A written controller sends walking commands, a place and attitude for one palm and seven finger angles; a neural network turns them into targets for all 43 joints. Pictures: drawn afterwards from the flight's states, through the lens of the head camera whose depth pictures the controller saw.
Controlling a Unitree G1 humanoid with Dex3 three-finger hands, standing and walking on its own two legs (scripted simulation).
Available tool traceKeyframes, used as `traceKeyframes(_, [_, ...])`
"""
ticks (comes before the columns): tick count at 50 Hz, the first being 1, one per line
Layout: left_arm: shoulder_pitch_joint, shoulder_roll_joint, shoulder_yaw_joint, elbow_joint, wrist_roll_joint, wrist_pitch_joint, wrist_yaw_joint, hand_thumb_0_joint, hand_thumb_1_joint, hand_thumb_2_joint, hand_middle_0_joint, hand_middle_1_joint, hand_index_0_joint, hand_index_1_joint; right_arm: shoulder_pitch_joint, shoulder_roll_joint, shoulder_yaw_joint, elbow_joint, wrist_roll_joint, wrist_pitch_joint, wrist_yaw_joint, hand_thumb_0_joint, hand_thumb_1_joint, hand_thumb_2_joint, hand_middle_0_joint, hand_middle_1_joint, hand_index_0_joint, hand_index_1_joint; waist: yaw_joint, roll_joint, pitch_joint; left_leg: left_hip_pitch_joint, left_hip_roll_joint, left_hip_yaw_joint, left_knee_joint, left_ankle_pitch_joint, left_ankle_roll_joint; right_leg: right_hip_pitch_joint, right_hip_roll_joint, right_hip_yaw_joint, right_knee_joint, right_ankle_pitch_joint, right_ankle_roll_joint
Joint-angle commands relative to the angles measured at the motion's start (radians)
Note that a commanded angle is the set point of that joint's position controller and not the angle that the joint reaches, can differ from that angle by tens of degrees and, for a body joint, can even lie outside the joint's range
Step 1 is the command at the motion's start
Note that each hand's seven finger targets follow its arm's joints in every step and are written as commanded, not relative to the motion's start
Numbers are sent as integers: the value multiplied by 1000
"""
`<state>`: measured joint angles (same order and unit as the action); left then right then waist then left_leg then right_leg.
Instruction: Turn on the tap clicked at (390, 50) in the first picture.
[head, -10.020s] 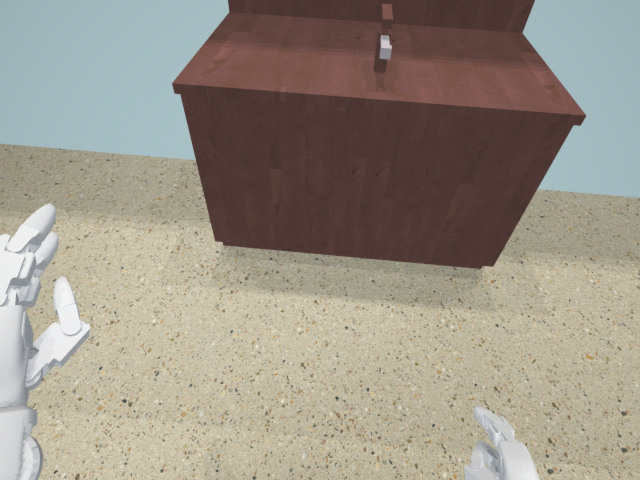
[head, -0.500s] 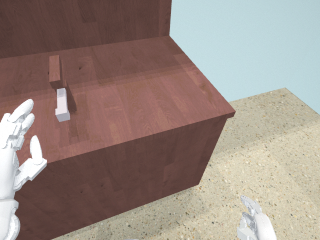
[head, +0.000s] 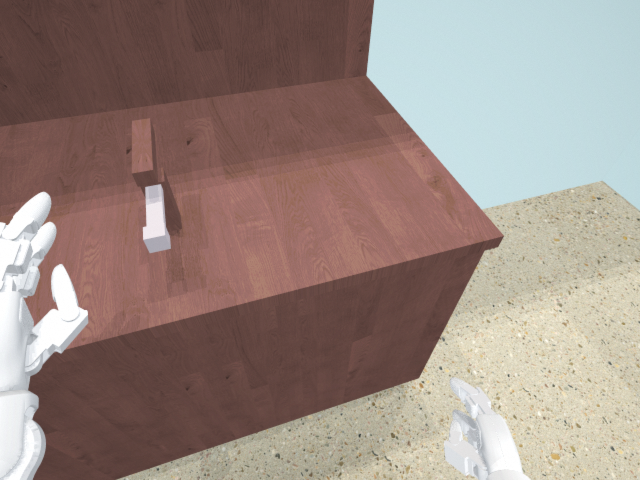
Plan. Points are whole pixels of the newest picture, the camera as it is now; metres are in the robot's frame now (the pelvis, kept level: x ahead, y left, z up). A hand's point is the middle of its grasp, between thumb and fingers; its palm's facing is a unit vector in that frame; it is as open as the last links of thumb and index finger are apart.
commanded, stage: look again from close up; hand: left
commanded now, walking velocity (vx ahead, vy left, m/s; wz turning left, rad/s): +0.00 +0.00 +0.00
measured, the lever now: (157, 238) +0.38 +0.27 +0.08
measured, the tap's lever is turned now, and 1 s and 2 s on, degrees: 0 0 0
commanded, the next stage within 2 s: come to a stop and stand still in 0.26 s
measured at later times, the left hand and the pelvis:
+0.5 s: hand (115, 279) +0.26 +0.24 +0.16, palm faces +0.39 -0.85 -0.36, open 7.5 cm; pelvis +0.04 -0.01 +0.00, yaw +0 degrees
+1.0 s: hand (139, 306) +0.25 +0.23 +0.12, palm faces +0.23 -0.90 -0.37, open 7.4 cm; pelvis +0.03 +0.00 -0.01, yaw -1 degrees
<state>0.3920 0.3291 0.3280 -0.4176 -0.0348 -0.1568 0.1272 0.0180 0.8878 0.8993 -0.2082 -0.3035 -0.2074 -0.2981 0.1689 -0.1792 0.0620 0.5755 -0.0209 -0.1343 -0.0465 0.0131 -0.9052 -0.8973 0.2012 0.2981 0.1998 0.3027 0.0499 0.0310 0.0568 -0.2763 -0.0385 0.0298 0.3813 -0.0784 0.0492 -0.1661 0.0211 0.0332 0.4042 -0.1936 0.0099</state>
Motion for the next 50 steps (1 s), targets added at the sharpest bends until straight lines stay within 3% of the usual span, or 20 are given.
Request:
traceKeyframes(1, [-109, 156, 92, -215, 1, -57, 19, 0, 900, 900, -200, -300, -200, -300, -112, -132, -62, -157, 1, -47, -12, 0, -900, -900, 200, 300, 200, 300, -20, 24, -121, 111, 110, -130, -122, -345, -47, -64, -30, 29, -103, -111, -32])
traceKeyframes(12, [-82, 165, 97, -236, -11, -60, 23, 0, 900, 900, -200, -300, -200, -300, -119, -140, -69, -158, 8, -36, -14, 0, -900, -900, 200, 300, 200, 300, -21, 37, -125, 133, 106, -124, -85, -212, -40, -51, -42, 29, -111, -28, -32])
traceKeyframes(14, [-49, 197, 128, -249, -14, -61, 27, 0, 900, 900, -200, -300, -200, -300, -119, -142, -71, -157, 7, -33, -15, 0, -900, -900, 200, 300, 200, 300, -19, 46, -161, 160, 101, -114, -71, -126, -41, -27, -45, 26, -96, 29, -35])
traceKeyframes(19, [5, 190, 130, -259, -27, -64, 22, 0, 900, 900, -200, -300, -200, -300, -114, -145, -74, -162, 12, -26, -14, 0, -900, -900, 200, 300, 200, 300, -20, 43, -195, 194, 97, -95, -29, 50, -40, 3, -54, 15, -76, 136, -31])
traceKeyframes(24, [17, 188, 126, -269, -32, -63, 21, 0, 900, 900, -200, -300, -200, -300, -113, -149, -76, -168, 16, -17, -16, 0, -900, -900, 200, 300, 200, 300, -23, 57, -189, 209, 93, -90, -8, 154, -41, -2, -58, 10, -85, 182, -29])
traceKeyframes(32, [-6, 175, 115, -241, -38, -63, 20, 0, 900, 900, -200, -300, -200, -300, -115, -147, -77, -166, 15, -4, -21, 0, -900, -900, 200, 300, 200, 300, -26, 0, -167, 201, 99, -104, -39, 10, -41, -17, -55, 13, -111, 106, -27])
traceKeyframes(33, [-1020, 1018, 709, -467, 128, -171, 7, 0, 900, 900, -200, -300, -200, -300, 13, -197, -103, -173, -8, -29, -6, 0, -900, -900, 200, 300, 200, 300, -23, -228, -21, 5, 145, -115, 122, 42, 11, -168, -139, 70, -153, 125, -2])
traceKeyframes(34, [-669, 584, 442, 6, 46, -117, -12, 0, 900, 900, -200, -300, -200, -300, -65, -119, -87, -78, 60, 0, -8, 0, -900, -900, 200, 300, 200, 300, -19, 17, -125, 171, 169, -96, 116, 143, -17, -204, -182, 0, -31, 69, -69])
traceKeyframes(35, [-489, 400, 296, -76, 23, -108, -26, 0, 900, 900, -200, -300, -200, -300, -74, -141, -109, -129, 25, 5, 7, 0, -900, -900, 200, 300, 200, 300, -13, 16, -188, 234, 135, -107, 53, 122, -34, -107, -106, 13, 24, 108, -71])
traceKeyframes(37, [-300, 224, 137, -5, -5, -87, -55, 0, 900, 900, -200, -300, -200, -300, -32, -162, -126, -164, 53, -20, 30, 0, -900, -900, 200, 300, 200, 300, -14, 120, -281, 293, 112, -77, 81, 94, 2, -90, -78, 59, 50, 159, -21])
traceKeyframes(39, [-59, 74, 30, -91, -21, -68, -72, 0, 900, 900, -200, -300, -200, -300, -28, -145, -129, -187, 71, -18, 71, 0, -900, -900, 200, 300, 200, 300, -9, 125, -335, 347, 136, -97, 91, 159, 37, -88, -55, 23, 115, 176, 14])
traceKeyframes(41, [-9, 98, 16, -235, -8, -53, -75, 0, 900, 900, -200, -300, -200, -300, -52, -152, -119, -221, 71, -7, 89, 0, -900, -900, 200, 300, 200, 300, -9, 51, -250, 197, 178, -129, 57, 82, 43, -47, -50, 1, 77, 41, 13])
traceKeyframes(43, [6, 173, 82, -220, 2, -49, -58, 0, 900, 900, -200, -300, -200, -300, -76, -151, -107, -233, 70, -4, 74, 0, -900, -900, 200, 300, 200, 300, -13, -103, -118, 47, 135, -96, 50, -195, 1, -51, -74, 40, -64, -17, -12])
traceKeyframes(44, [22, 254, 169, -218, 4, -50, -36, 0, 900, 900, -200, -300, -200, -300, -78, -156, -104, -228, 68, 5, 62, 0, -900, -900, 200, 300, 200, 300, -12, -138, -106, 48, 111, -69, 70, -225, -14, -79, -93, 60, -86, -44, -38])
traceKeyframes(45, [18, 238, 171, -199, -5, -55, -34, 0, 900, 900, -200, -300, -200, -300, -78, -139, -99, -233, 63, 9, 46, 0, -900, -900, 200, 300, 200, 300, -22, -231, -81, 38, 85, -60, 111, -246, -21, -127, -122, 82, -119, -111, -57])
traceKeyframes(46, [-31, 260, 201, -221, -14, -68, -31, 0, 900, 900, -200, -300, -200, -300, -83, -135, -98, -238, 61, 9, 30, 0, -900, -900, 200, 300, 200, 300, -33, -247, -53, 56, 65, -59, 150, -241, -29, -197, -146, 114, -140, -173, -87])
traceKeyframes(47, [-57, 278, 230, -210, -19, -79, -27, 0, 900, 900, -200, -300, -200, -300, -85, -128, -92, -228, 56, 9, 16, 0, -900, -900, 200, 300, 200, 300, -38, -218, -50, 77, 63, -60, 161, -243, -32, -236, -154, 122, -145, -214, -99])
traceKeyframes(48, [-96, 271, 221, -226, -21, -89, -24, 0, 900, 900, -200, -300, -200, -300, -87, -123, -88, -222, 55, 8, 5, 0, -900, -900, 200, 300, 200, 300, -44, -139, -39, 84, 67, -64, 146, -248, -30, -247, -148, 124, -133, -222, -99])
traceKeyframes(49, [-155, 333, 260, -294, -12, -99, -10, 0, 900, 900, -200, -300, -200, -300, -97, -134, -88, -219, 53, 8, -4, 0, -900, -900, 200, 300, 200, 300, -40, -12, -58, 96, 87, -70, 93, -234, -24, -219, -127, 111, -88, -175, -85])
traceKeyframes(50, [-172, 284, 222, -291, -14, -108, -9, 0, 900, 900, -200, -300, -200, -300, -86, -137, -88, -209, 48, 3, -8, 0, -900, -900, 200, 300, 200, 300, -38, 108, -85, 67, 110, -106, 26, -248, -12, -143, -88, 73, -33, -129, -70])
